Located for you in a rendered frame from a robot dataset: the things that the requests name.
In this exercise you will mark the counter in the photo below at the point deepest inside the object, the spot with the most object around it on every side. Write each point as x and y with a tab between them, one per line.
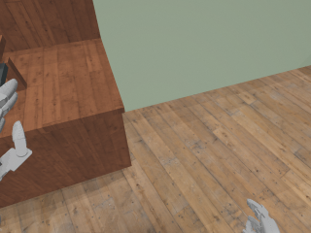
68	101

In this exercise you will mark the right robot hand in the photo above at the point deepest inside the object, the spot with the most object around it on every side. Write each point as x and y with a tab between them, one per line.
264	224

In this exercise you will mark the left robot hand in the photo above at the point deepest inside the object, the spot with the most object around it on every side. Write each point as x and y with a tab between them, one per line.
13	158

